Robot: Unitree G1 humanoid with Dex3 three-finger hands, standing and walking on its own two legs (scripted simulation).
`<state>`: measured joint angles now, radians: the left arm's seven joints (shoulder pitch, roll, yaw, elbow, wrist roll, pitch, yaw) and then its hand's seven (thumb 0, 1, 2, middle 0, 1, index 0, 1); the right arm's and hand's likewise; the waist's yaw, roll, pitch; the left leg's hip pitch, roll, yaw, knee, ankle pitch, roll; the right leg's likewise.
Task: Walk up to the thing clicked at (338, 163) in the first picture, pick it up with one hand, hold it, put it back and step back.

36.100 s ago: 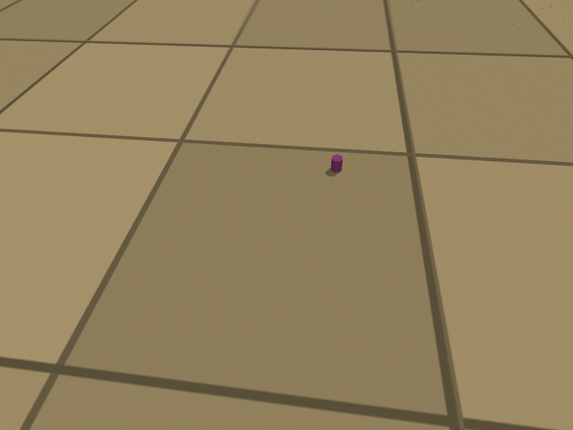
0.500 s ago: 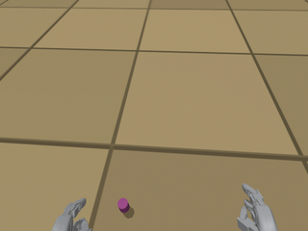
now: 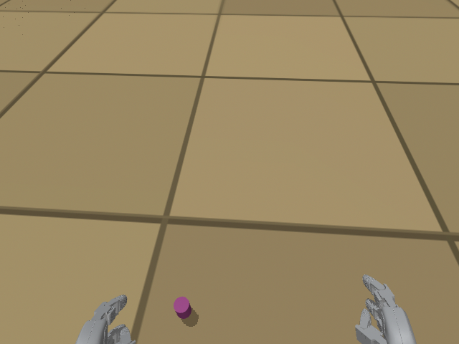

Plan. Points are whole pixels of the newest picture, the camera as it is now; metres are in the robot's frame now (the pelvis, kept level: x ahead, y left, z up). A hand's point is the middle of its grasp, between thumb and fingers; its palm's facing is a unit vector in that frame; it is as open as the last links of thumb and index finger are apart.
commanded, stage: home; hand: left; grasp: from above
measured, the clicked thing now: (182, 307) +0.41 +0.20 -0.67
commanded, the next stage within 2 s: stand in 0.38 s
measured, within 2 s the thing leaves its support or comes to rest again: neither
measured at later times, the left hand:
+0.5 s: hand out of the picture +0.16 +0.18 -0.05, palm faces +0.03 -0.98 -0.22, open 7.4 cm
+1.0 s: hand out of the picture +0.06 +0.24 -0.11, palm faces +0.03 -0.95 -0.31, open 7.4 cm
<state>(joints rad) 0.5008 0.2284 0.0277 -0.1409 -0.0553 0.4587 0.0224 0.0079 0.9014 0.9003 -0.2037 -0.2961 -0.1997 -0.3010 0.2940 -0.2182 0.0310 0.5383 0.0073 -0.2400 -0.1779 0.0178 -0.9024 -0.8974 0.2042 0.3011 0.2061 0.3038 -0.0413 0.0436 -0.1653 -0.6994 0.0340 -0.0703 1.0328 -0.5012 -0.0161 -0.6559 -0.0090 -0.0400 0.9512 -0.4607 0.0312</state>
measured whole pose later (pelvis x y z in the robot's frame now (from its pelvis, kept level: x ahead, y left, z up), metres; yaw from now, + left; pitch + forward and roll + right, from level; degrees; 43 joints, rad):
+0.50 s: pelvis -0.01 +0.00 +0.00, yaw +0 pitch +8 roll -3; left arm 0.48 0.24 0.01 -0.11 -0.03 0.41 0.03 0.01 0.90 0.90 -0.20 -0.30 -0.20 -0.30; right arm 0.28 -0.21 0.03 0.55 -0.02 -0.23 -0.17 0.02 -0.90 -0.90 0.20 0.30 0.21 0.30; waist -0.03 0.04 -0.13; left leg -0.69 0.03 -0.07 1.03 -0.49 -0.01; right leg -0.64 -0.01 -0.04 0.95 -0.45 0.03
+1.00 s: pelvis -0.01 +0.01 +0.05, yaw +0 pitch -3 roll -1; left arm 0.23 0.28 0.04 0.95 0.03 0.02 0.04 0.01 0.90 0.90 -0.21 -0.30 -0.20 -0.30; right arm 0.20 -0.28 -0.04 0.98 -0.04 0.00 -0.02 0.01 -0.91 -0.90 0.20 0.30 0.20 0.30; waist 0.02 0.00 0.06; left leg -0.26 0.00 -0.02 0.64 -0.32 0.01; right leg -0.24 -0.05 0.00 0.59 -0.30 0.05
